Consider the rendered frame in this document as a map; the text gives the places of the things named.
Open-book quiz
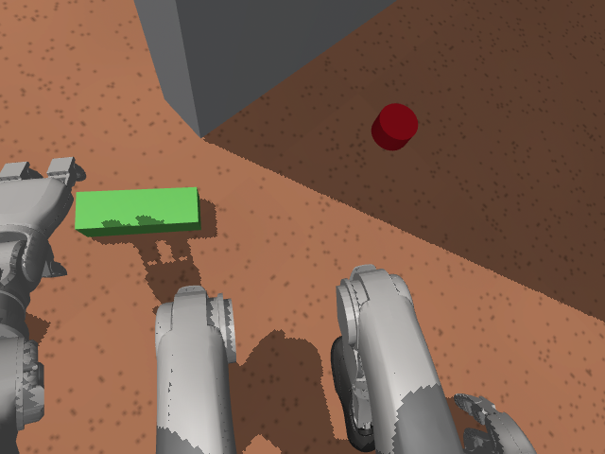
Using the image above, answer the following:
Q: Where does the left robot hand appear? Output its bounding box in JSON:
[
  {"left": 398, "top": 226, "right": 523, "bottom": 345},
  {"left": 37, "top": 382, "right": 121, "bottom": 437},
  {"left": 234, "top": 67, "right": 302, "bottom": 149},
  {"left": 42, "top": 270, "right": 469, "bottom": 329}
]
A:
[{"left": 0, "top": 157, "right": 86, "bottom": 278}]

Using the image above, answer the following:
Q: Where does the right robot hand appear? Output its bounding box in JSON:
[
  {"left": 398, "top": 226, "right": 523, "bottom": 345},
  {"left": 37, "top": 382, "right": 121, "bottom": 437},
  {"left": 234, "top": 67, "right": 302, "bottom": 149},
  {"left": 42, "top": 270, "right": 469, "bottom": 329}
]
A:
[{"left": 454, "top": 393, "right": 537, "bottom": 454}]

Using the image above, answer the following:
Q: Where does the left robot arm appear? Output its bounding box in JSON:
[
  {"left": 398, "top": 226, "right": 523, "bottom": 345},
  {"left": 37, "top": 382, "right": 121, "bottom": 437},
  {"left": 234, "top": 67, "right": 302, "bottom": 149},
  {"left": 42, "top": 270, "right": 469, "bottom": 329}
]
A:
[{"left": 0, "top": 225, "right": 49, "bottom": 454}]

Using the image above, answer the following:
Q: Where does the right robot foot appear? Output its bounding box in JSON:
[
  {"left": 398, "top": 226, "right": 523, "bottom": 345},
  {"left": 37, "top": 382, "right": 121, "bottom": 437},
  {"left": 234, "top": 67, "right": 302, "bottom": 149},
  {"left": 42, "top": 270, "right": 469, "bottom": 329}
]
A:
[{"left": 331, "top": 336, "right": 375, "bottom": 452}]

